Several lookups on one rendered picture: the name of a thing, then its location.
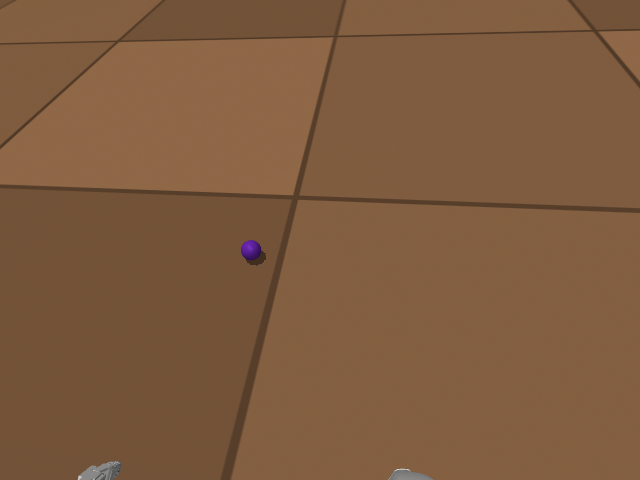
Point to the ball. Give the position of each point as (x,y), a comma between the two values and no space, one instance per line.
(251,250)

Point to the left robot hand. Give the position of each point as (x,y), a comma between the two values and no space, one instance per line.
(107,471)

